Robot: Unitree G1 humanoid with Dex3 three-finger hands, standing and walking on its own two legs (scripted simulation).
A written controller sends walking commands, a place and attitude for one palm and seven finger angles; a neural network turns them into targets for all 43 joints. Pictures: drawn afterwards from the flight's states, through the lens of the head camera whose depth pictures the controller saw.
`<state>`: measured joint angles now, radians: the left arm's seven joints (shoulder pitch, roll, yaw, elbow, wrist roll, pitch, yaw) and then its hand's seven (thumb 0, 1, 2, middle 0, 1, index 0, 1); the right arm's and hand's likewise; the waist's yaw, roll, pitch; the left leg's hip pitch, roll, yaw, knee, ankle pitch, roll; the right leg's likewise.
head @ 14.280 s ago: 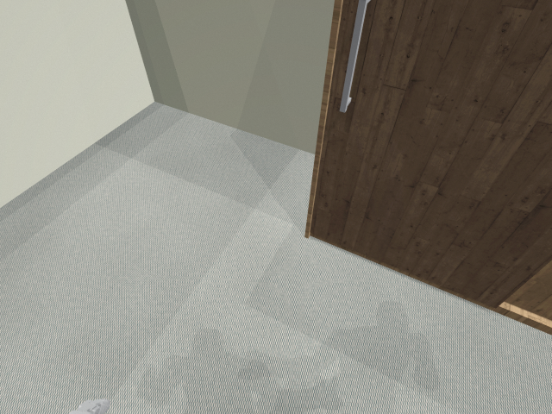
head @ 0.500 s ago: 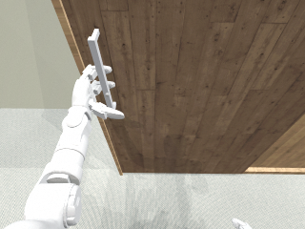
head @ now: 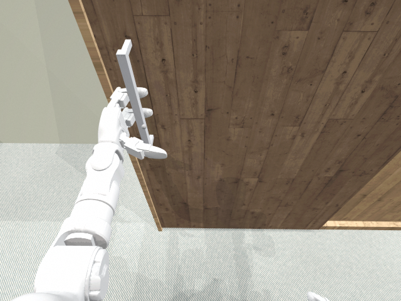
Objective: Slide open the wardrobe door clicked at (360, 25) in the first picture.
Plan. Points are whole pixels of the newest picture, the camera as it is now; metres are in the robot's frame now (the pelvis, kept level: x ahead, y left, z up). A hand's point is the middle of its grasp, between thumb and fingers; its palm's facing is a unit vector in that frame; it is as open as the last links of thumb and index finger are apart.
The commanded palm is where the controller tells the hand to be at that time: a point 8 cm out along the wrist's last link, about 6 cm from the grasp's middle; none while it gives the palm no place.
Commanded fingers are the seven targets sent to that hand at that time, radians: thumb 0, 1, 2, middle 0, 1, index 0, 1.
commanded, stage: slide the fingers in behind the handle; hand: left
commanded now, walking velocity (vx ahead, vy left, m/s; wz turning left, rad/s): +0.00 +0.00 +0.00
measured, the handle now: (140, 107) +0.50 +0.14 +0.11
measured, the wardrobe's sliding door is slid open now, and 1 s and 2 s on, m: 0.00 0.00 0.00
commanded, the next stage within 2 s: grip the handle and tug to test in 0.26 s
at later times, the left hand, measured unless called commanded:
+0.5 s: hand (147, 123) +0.44 +0.12 +0.11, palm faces -0.03 -1.00 +0.00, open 13.6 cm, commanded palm +0.41 +0.17 +0.12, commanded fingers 0.00 -0.13 0.46 -0.34 -1.25 -0.34 -1.25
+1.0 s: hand (148, 122) +0.44 +0.11 +0.11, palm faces -0.01 -1.00 -0.01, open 6.3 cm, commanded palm +0.42 +0.16 +0.12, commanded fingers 0.00 0.90 0.90 -0.45 -1.40 -0.45 -1.40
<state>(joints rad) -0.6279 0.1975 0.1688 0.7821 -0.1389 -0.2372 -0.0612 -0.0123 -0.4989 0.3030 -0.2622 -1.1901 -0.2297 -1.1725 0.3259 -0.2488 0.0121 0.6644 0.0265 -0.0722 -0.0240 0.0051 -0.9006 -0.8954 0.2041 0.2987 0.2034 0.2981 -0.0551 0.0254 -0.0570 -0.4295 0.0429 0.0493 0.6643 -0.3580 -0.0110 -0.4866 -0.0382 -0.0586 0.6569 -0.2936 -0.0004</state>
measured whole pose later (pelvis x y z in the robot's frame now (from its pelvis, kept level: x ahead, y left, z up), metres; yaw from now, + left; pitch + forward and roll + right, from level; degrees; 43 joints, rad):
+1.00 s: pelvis +0.00 +0.00 +0.00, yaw +0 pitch +9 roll +0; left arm -0.71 0.20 0.16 0.87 -0.13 -0.25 -0.04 0.00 0.60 0.77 -0.42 -1.35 -0.39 -1.35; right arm 0.33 -0.25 0.01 0.66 0.02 -0.06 -0.02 0.00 -0.90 -0.90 0.20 0.30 0.20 0.30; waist -0.06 0.03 -0.06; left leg -0.47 0.04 0.04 0.68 -0.36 -0.01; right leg -0.52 -0.04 -0.07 0.67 -0.30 0.00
